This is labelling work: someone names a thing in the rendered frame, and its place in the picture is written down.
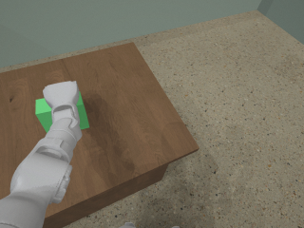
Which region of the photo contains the robot left hand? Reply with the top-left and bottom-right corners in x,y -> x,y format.
43,81 -> 80,108

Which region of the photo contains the table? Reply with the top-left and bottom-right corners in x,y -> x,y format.
0,42 -> 200,228

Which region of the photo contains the sponge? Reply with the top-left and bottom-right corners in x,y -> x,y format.
35,91 -> 89,133

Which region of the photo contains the left robot upper arm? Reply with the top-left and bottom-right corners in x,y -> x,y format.
0,152 -> 73,228

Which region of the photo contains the left robot forearm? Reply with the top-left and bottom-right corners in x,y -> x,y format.
9,102 -> 83,192

